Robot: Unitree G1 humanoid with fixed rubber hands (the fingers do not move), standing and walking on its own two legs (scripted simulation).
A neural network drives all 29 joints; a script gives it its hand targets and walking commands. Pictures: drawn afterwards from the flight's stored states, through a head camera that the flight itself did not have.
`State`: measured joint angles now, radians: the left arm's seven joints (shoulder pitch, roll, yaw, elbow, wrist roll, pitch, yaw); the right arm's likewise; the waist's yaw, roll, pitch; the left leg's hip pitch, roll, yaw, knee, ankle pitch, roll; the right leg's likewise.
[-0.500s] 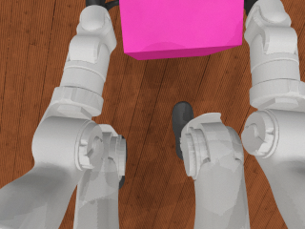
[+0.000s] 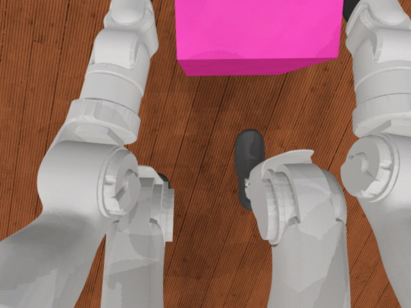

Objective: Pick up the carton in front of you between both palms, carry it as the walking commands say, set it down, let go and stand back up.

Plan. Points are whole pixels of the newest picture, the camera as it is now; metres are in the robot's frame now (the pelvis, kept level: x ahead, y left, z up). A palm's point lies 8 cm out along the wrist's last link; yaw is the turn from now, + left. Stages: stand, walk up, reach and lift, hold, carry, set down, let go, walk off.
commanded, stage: set down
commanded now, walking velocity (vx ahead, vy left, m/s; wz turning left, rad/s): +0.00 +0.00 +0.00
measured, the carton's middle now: (243, 7) +0.54 -0.15 -0.25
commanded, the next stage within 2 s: let go in 1.78 s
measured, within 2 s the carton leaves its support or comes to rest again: neither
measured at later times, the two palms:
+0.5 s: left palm out of the picture +0.56 +0.01 -0.17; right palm (358, 1) +0.50 -0.30 -0.18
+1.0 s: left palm out of the picture +0.57 +0.02 -0.10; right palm out of the picture +0.50 -0.35 -0.11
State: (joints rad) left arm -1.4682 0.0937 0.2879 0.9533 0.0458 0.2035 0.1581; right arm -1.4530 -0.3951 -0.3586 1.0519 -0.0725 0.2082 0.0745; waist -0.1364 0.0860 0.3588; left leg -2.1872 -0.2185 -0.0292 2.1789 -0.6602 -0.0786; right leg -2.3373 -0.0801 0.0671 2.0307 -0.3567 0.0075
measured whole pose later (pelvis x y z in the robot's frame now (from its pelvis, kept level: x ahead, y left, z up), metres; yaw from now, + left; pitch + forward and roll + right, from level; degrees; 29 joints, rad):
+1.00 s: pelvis +0.00 +0.00 +0.03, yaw -2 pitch +36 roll +4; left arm -1.40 0.21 0.14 0.82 -0.10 0.21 0.21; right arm -1.43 -0.50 -0.28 1.03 0.10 0.13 0.04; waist -0.10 0.07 0.34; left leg -2.05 -0.14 0.00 2.09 -0.69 -0.06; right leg -2.23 -0.02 0.08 1.95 -0.36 0.01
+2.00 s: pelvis +0.06 -0.03 +0.28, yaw -5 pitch +41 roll +4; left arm -0.86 0.09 0.26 0.67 0.10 0.19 0.11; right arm -0.89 -0.33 -0.33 0.78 -0.12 0.16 0.11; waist -0.05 0.04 -0.05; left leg -1.37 -0.06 -0.05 1.08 -0.44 -0.05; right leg -1.53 0.00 0.04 1.01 -0.21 -0.02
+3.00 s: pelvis +0.15 -0.01 +0.39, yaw -8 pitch -3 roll -2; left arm 0.20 0.19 0.04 0.44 0.02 0.10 -0.07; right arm 0.22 -0.22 -0.05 0.41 -0.02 0.12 0.06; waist 0.00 0.05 0.11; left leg -0.02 0.00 -0.09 0.43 -0.36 0.00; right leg -0.17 0.02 0.01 0.40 -0.18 0.01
